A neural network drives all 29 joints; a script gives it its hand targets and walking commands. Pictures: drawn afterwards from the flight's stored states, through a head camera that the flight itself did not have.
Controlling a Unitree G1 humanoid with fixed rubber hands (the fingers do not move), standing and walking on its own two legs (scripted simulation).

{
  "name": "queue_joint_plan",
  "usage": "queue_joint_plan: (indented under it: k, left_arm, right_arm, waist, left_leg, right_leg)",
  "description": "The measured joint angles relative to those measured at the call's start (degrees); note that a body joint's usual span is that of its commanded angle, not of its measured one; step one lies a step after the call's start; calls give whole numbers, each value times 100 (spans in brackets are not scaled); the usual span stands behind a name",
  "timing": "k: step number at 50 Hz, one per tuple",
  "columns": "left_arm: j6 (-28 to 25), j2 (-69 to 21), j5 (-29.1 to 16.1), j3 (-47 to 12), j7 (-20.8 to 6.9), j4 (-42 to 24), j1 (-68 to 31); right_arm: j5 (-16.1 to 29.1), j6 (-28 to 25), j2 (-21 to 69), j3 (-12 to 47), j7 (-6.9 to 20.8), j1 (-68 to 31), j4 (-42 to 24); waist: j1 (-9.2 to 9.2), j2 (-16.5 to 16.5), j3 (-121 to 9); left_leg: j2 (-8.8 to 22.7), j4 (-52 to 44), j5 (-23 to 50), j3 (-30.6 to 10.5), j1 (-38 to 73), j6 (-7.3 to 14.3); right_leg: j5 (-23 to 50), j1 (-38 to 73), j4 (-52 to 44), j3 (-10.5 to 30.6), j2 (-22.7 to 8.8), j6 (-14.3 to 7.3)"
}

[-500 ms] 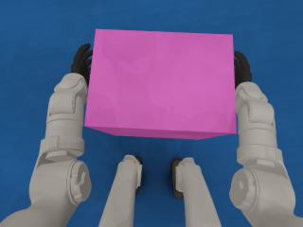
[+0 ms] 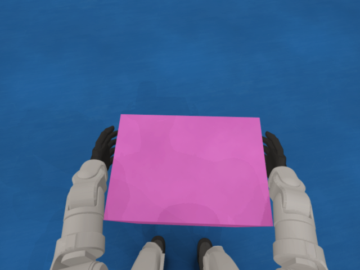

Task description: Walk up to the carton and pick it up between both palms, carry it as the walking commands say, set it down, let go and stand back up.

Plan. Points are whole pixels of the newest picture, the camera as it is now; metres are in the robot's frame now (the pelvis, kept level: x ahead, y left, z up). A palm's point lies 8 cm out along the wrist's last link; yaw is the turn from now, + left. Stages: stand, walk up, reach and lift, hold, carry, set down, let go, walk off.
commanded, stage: reach and lift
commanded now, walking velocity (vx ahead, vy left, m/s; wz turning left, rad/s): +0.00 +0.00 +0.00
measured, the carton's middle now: (187, 179) +0.33 +0.01 -0.15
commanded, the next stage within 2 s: none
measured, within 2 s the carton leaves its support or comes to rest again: neither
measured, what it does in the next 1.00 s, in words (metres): rises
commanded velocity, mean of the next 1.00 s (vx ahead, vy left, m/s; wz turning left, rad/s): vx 0.00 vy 0.00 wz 0.00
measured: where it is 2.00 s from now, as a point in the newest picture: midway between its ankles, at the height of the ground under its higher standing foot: outside the picture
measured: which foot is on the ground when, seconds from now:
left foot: down 0.00-1.00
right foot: down 0.00-1.00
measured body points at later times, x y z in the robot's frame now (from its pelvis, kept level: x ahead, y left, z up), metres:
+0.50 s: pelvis +0.01 +0.00 +0.04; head +0.11 +0.01 +0.48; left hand +0.34 +0.20 +0.01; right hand +0.35 -0.19 +0.01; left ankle +0.02 +0.12 -0.69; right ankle +0.02 -0.11 -0.69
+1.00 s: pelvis +0.00 +0.00 +0.06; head +0.01 +0.00 +0.51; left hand +0.32 +0.19 +0.07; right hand +0.31 -0.20 +0.07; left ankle +0.02 +0.12 -0.69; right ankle +0.02 -0.11 -0.69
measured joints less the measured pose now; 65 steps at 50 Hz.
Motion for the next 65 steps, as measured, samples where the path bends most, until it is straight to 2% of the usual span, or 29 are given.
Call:
queue_joint_plan:
  k: [7, 13, 26, 41, 65]
  left_arm:
    - [-52, -46, -141, -201, 71, -259, 541]
    - [28, -78, -157, -211, 109, -218, 580]
    - [497, -175, 25, -94, 59, -238, 722]
    - [1067, -202, -45, -279, 109, -640, 1064]
    - [1757, -111, -124, -521, 146, -1137, 1399]
  right_arm:
    - [46, -5, 31, 213, -8, 508, -285]
    - [15, 94, -10, 257, -12, 554, -273]
    - [-221, 524, -14, 280, 98, 579, -129]
    - [-182, 1083, -36, 448, 127, 927, -528]
    - [-25, 1846, -48, 802, -81, 1371, -1122]
  waist:
    - [-33, 47, 0]
    - [-59, 63, 176]
    - [-52, 74, 518]
    - [-157, 99, 759]
    - [-81, 51, 1027]
  left_leg:
    - [-2, -453, 107, -54, 587, -4]
    - [-9, -835, 234, -65, 1306, 9]
    - [-14, -1564, 465, -12, 2822, 53]
    - [-34, -2062, 616, 0, 4055, 69]
    - [58, -2516, 652, -4, 5426, 5]
  right_leg:
    - [106, 607, -469, -21, -12, -9]
    - [225, 1329, -846, -18, -32, -9]
    - [460, 2822, -1554, 59, -68, 12]
    - [593, 4038, -2019, 88, -109, 25]
    - [624, 5375, -2424, 102, -35, -53]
